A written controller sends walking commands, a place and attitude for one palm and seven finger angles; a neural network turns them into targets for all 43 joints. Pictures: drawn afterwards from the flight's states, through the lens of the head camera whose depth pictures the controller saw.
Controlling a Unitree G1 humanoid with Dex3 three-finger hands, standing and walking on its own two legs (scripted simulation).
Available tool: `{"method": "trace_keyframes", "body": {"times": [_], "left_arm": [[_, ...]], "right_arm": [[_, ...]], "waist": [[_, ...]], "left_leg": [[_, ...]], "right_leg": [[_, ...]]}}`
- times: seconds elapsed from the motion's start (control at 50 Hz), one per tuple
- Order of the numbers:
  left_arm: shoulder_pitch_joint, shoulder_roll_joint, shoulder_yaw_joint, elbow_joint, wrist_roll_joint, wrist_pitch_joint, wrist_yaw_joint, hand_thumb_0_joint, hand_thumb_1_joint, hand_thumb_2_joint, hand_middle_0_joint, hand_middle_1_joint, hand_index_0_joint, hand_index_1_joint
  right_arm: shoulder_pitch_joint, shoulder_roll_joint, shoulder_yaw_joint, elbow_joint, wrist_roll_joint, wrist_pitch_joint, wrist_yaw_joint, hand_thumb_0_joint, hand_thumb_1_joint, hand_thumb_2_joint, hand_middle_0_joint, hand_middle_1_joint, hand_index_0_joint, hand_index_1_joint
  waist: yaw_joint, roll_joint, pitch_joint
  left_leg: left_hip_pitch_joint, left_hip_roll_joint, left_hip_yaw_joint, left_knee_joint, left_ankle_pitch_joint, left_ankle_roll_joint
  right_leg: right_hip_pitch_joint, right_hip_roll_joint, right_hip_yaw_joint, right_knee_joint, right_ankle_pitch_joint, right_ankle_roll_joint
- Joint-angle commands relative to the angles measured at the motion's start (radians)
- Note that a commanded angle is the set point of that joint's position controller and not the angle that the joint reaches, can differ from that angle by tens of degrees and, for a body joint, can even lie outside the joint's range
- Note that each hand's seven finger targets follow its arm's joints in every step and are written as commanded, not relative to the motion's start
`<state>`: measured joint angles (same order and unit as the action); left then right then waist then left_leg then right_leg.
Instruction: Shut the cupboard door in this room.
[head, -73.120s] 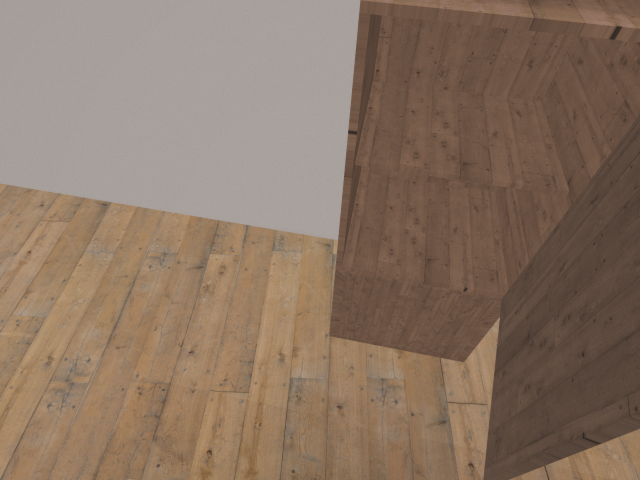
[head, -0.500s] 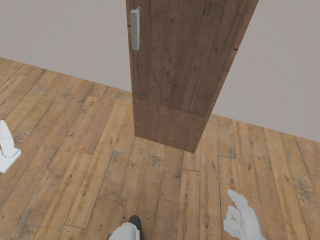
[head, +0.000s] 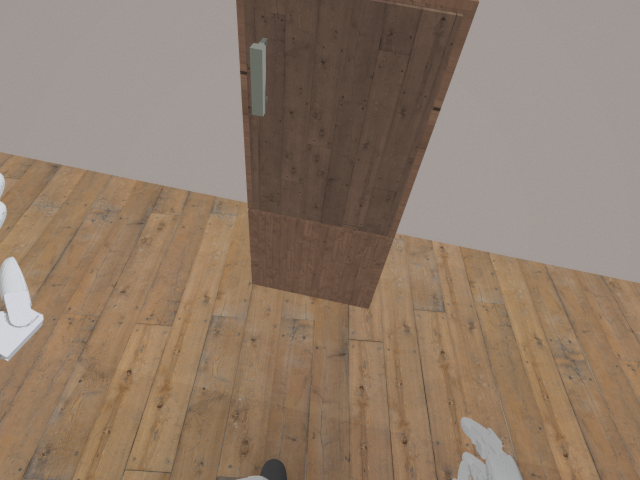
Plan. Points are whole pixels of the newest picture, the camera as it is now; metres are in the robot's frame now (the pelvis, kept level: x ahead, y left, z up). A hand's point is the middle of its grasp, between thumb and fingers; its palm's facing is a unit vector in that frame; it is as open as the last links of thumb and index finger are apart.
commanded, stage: stop stepping back and stand still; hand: left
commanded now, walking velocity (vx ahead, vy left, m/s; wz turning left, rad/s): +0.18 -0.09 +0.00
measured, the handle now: (261, 77) +0.86 +0.15 +0.08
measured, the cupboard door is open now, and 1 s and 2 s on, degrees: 0 0 0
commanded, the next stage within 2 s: let the arm hang, fingers relaxed in 1.46 s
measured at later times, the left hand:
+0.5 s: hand out of the picture +0.23 +0.29 +0.18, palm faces +0.33 -0.81 -0.48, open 7.4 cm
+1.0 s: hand out of the picture +0.24 +0.32 +0.18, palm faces +0.46 -0.78 -0.43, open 7.4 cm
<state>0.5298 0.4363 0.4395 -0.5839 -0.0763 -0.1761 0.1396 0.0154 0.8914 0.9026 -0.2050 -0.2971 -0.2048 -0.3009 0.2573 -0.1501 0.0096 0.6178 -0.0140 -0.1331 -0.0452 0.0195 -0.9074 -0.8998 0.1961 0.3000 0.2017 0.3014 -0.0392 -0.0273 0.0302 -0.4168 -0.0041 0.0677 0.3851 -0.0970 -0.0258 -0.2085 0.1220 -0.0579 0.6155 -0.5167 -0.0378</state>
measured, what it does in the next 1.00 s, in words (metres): steps on the spot: right foot, then left foot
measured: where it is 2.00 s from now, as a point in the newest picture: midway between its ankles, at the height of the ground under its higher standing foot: outside the picture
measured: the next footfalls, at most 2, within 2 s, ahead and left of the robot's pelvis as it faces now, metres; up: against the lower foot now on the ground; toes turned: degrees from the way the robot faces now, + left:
right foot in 0.04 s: +0.02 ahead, -0.06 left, +0.00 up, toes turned -4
left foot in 0.30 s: +0.09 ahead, +0.18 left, +0.00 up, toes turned +0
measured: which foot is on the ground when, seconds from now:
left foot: down 0.00-0.04, up 0.06-0.28, down 0.30-1.00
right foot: up 0.00-0.02, down 0.04-0.30, up 0.32-0.52, down 0.54-1.00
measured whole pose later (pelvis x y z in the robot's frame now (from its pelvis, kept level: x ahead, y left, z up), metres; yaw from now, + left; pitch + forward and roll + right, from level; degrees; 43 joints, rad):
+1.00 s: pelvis +0.03 +0.06 +0.00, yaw -2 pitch +0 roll -1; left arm 0.53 0.40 0.42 -0.49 -0.03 -0.20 0.19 0.01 0.89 0.90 -0.21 -0.30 -0.21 -0.30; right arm 0.22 -0.21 0.00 0.61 0.01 -0.07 -0.09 0.02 -0.91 -0.90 0.20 0.30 0.20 0.30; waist 0.02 -0.01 -0.01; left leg -0.27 0.04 0.03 0.52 -0.25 -0.01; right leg -0.22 0.03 -0.09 0.47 -0.26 -0.04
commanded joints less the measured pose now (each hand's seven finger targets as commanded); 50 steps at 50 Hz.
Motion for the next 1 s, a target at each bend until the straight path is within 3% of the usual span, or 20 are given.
{"method": "trace_keyframes", "body": {"times": [0.0, 0.02, 0.04, 0.06, 0.14, 0.22, 0.24, 0.28, 0.3, 0.36, 0.42, 0.46, 0.52, 0.56, 0.6, 0.66, 0.74, 0.8, 0.86, 0.98], "left_arm": [[0.168, 0.209, 0.172, -0.250, -0.004, -0.047, 0.019, 0.000, 0.900, 0.900, -0.200, -0.300, -0.200, -0.300], [0.103, 0.225, 0.177, -0.233, -0.008, -0.037, 0.024, 0.000, 0.900, 0.900, -0.200, -0.300, -0.200, -0.300], [-0.005, 0.253, 0.190, -0.206, -0.008, -0.041, 0.029, 0.000, 0.900, 0.900, -0.200, -0.300, -0.200, -0.300], [-0.025, 0.230, 0.193, -0.105, -0.005, -0.032, 0.039, 0.000, 0.900, 0.900, -0.200, -0.300, -0.200, -0.300], [-0.130, 0.141, 0.060, 0.166, 0.015, 0.013, 0.051, 0.000, 0.900, 0.900, -0.200, -0.300, -0.200, -0.300], [-0.291, 0.090, -0.062, 0.067, 0.042, 0.014, 0.057, 0.000, 0.900, 0.900, -0.200, -0.300, -0.200, -0.300], [-0.307, 0.090, -0.077, -0.019, 0.039, 0.007, 0.054, 0.000, 0.900, 0.900, -0.200, -0.300, -0.200, -0.300], [-0.315, 0.140, -0.032, -0.206, 0.035, -0.021, 0.051, 0.000, 0.900, 0.900, -0.200, -0.300, -0.200, -0.300], [-0.301, 0.182, 0.013, -0.269, 0.034, -0.044, 0.047, 0.000, 0.900, 0.900, -0.200, -0.300, -0.200, -0.300], [-0.161, 0.294, 0.158, -0.402, 0.026, -0.058, 0.037, 0.000, 0.900, 0.900, -0.200, -0.300, -0.200, -0.300], [0.024, 0.237, 0.173, -0.358, 0.017, -0.064, 0.040, 0.000, 0.900, 0.900, -0.200, -0.300, -0.200, -0.300], [0.108, 0.224, 0.196, -0.260, 0.009, -0.056, 0.035, 0.000, 0.900, 0.900, -0.200, -0.300, -0.200, -0.300], [0.127, 0.193, 0.194, -0.101, 0.009, -0.043, 0.031, 0.000, 0.900, 0.900, -0.200, -0.300, -0.200, -0.300], [0.141, 0.167, 0.176, 0.005, 0.009, -0.038, 0.041, 0.000, 0.900, 0.900, -0.200, -0.300, -0.200, -0.300], [0.151, 0.148, 0.140, 0.050, 0.008, -0.023, 0.049, 0.000, 0.900, 0.900, -0.200, -0.300, -0.200, -0.300], [0.130, 0.181, 0.160, 0.024, 0.025, -0.032, 0.063, 0.000, 0.900, 0.900, -0.200, -0.300, -0.200, -0.300], [0.019, 0.164, 0.104, -0.126, 0.034, -0.052, 0.070, 0.000, 0.900, 0.900, -0.200, -0.300, -0.200, -0.300], [-0.031, 0.186, 0.103, -0.220, 0.033, -0.069, 0.076, 0.000, 0.900, 0.900, -0.200, -0.300, -0.200, -0.300], [-0.023, 0.213, 0.149, -0.174, 0.039, -0.073, 0.070, 0.000, 0.900, 0.900, -0.200, -0.300, -0.200, -0.300], [-0.046, 0.111, 0.062, -0.007, 0.039, -0.068, 0.053, 0.000, 0.900, 0.900, -0.200, -0.300, -0.200, -0.300]], "right_arm": [[-0.079, -0.147, -0.065, -0.153, 0.011, 0.009, 0.007, 0.000, -0.900, -0.900, 0.200, 0.300, 0.200, 0.300], [-0.084, -0.157, -0.068, -0.136, 0.008, 0.035, -0.002, 0.000, -0.900, -0.900, 0.200, 0.300, 0.200, 0.300], [-0.091, -0.169, -0.063, -0.108, -0.004, 0.052, -0.009, 0.000, -0.900, -0.900, 0.200, 0.300, 0.200, 0.300], [-0.092, -0.164, -0.057, -0.102, 0.001, 0.051, -0.012, 0.000, -0.900, -0.900, 0.200, 0.300, 0.200, 0.300], [-0.122, -0.163, -0.030, -0.115, 0.027, 0.071, -0.038, 0.000, -0.900, -0.900, 0.200, 0.300, 0.200, 0.300], [-0.122, -0.168, -0.024, -0.101, 0.013, 0.038, -0.059, 0.000, -0.900, -0.900, 0.200, 0.300, 0.200, 0.300], [-0.110, -0.176, -0.029, -0.115, 0.016, 0.023, -0.060, 0.000, -0.900, -0.900, 0.200, 0.300, 0.200, 0.300], [-0.123, -0.213, -0.044, -0.158, 0.018, 0.007, -0.055, 0.000, -0.900, -0.900, 0.200, 0.300, 0.200, 0.300], [-0.133, -0.191, -0.043, -0.168, 0.013, -0.002, -0.043, 0.000, -0.900, -0.900, 0.200, 0.300, 0.200, 0.300], [-0.113, -0.171, -0.054, -0.146, -0.003, -0.022, -0.017, 0.000, -0.900, -0.900, 0.200, 0.300, 0.200, 0.300], [-0.098, -0.163, -0.061, -0.150, 0.006, -0.018, 0.006, 0.000, -0.900, -0.900, 0.200, 0.300, 0.200, 0.300], [-0.076, -0.173, -0.070, -0.164, 0.012, -0.012, 0.008, 0.000, -0.900, -0.900, 0.200, 0.300, 0.200, 0.300], [-0.054, -0.171, -0.069, -0.163, 0.026, 0.018, 0.007, 0.000, -0.900, -0.900, 0.200, 0.300, 0.200, 0.300], [-0.044, -0.163, -0.063, -0.160, 0.031, 0.023, 0.006, 0.000, -0.900, -0.900, 0.200, 0.300, 0.200, 0.300], [-0.061, -0.155, -0.068, -0.148, 0.048, 0.045, 0.002, 0.000, -0.900, -0.900, 0.200, 0.300, 0.200, 0.300], [-0.120, -0.147, -0.051, -0.149, 0.044, 0.056, -0.017, 0.000, -0.900, -0.900, 0.200, 0.300, 0.200, 0.300], [-0.136, -0.143, -0.038, -0.150, 0.028, 0.048, -0.043, 0.000, -0.900, -0.900, 0.200, 0.300, 0.200, 0.300], [-0.138, -0.170, -0.052, -0.149, 0.020, 0.029, -0.055, 0.000, -0.900, -0.900, 0.200, 0.300, 0.200, 0.300], [-0.139, -0.178, -0.048, -0.146, 0.021, 0.021, -0.057, 0.000, -0.900, -0.900, 0.200, 0.300, 0.200, 0.300], [-0.098, -0.169, -0.046, -0.134, 0.027, 0.014, -0.037, 0.000, -0.900, -0.900, 0.200, 0.300, 0.200, 0.300]], "waist": [[0.040, -0.012, -0.220], [0.031, -0.131, -0.145], [0.019, -0.127, -0.067], [0.008, -0.138, -0.064], [0.004, -0.105, 0.078], [0.017, 0.000, 0.038], [0.013, 0.059, 0.003], [0.014, 0.299, -0.019], [0.023, 0.257, -0.021], [0.033, 0.309, -0.089], [0.047, 0.358, -0.149], [0.040, 0.342, -0.170], [0.021, 0.159, -0.171], [0.005, 0.028, -0.197], [0.012, -0.162, -0.225], [0.037, -0.137, -0.200], [0.026, -0.083, -0.176], [0.037, 0.092, -0.130], [0.045, 0.235, -0.038], [0.033, 0.109, -0.059]], "left_leg": [[0.088, 0.012, 0.025, 0.261, -0.308, -0.037], [0.030, -0.007, -0.025, 0.523, -0.298, -0.026], [-0.075, 0.016, -0.079, 0.672, -0.283, -0.023], [-0.114, 0.020, -0.111, 0.753, -0.288, -0.020], [-0.068, 0.086, -0.070, 0.511, -0.300, 0.020], [0.152, 0.038, 0.050, 0.154, -0.245, 0.040], [0.224, 0.066, 0.005, 0.086, -0.252, 0.048], [0.318, 0.322, -0.424, -0.099, -0.210, 0.135], [0.311, 0.355, -0.448, -0.140, -0.102, 0.145], [0.259, 0.329, -0.354, -0.140, -0.028, 0.138], [0.289, 0.287, -0.138, -0.007, 0.276, 0.112], [0.259, 0.265, -0.066, 0.058, 0.297, 0.076], [0.086, 0.211, -0.015, 0.162, 0.119, 0.041], [0.006, 0.109, 0.007, 0.248, -0.034, 0.004], [-0.050, 0.050, -0.029, 0.385, -0.331, -0.004], [-0.085, 0.058, -0.075, 0.405, -0.394, 0.015], [0.048, 0.033, -0.033, 0.196, -0.199, 0.025], [0.217, 0.095, -0.109, 0.050, 0.008, 0.051], [0.101, 0.142, -0.163, -0.037, -0.172, 0.067], [0.088, 0.098, -0.109, 0.029, -0.133, 0.041]], "right_leg": [[0.009, -0.229, 0.212, -0.344, 0.015, -0.080], [-0.169, -0.412, 0.456, -0.471, -0.157, -0.169], [-0.231, -0.488, 0.472, -0.503, -0.159, -0.223], [-0.266, -0.478, 0.513, -0.535, -0.283, -0.209], [-0.295, -0.343, 0.270, -0.437, -0.262, -0.132], [-0.188, -0.257, 0.132, -0.297, -0.036, -0.092], [-0.191, -0.226, 0.100, -0.198, 0.023, -0.063], [-0.325, -0.111, 0.002, 0.094, 0.090, 0.031], [-0.325, -0.099, 0.022, 0.138, 0.082, 0.044], [-0.249, -0.119, 0.049, 0.229, 0.105, 0.050], [-0.154, -0.107, 0.006, 0.076, 0.199, 0.049], [-0.057, -0.084, -0.030, -0.069, 0.271, 0.044], [0.157, -0.126, 0.021, -0.189, 0.484, 0.021], [0.207, -0.273, 0.189, -0.151, 0.871, -0.045], [0.237, -0.370, 0.287, -0.188, 0.987, -0.060], [0.238, -0.385, 0.243, -0.174, 0.945, -0.056], [0.166, -0.312, 0.146, -0.155, 0.753, -0.047], [-0.001, -0.236, 0.119, -0.163, 0.398, 0.012], [-0.023, -0.172, 0.114, -0.206, 0.211, 0.032], [0.041, -0.199, 0.136, -0.260, 0.331, 0.016]]}}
